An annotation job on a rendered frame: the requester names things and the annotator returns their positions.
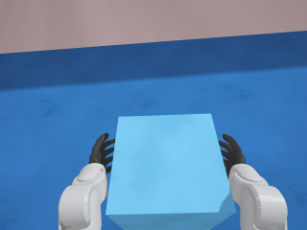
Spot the right robot hand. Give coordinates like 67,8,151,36
218,133,246,179

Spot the robot left forearm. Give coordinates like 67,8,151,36
58,163,108,230

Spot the carton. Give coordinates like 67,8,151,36
106,113,237,230

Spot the robot right forearm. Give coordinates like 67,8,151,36
228,164,288,230

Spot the left robot hand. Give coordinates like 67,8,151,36
88,133,116,174

